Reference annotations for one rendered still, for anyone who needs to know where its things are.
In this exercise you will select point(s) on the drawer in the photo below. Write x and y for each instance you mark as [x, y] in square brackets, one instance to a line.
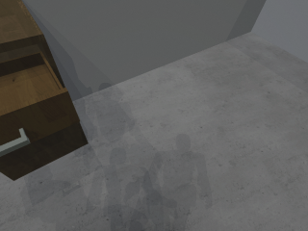
[32, 98]

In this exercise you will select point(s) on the cabinet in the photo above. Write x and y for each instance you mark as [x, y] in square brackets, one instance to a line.
[20, 35]

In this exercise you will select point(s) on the handle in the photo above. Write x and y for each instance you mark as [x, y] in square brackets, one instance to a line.
[15, 144]

